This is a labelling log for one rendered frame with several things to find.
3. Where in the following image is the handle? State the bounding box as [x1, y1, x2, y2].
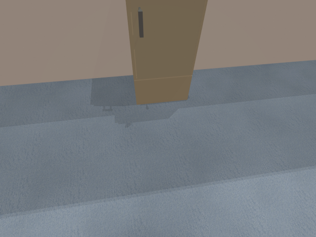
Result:
[138, 7, 144, 38]

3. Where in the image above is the cupboard door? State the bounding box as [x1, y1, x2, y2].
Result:
[131, 0, 205, 79]

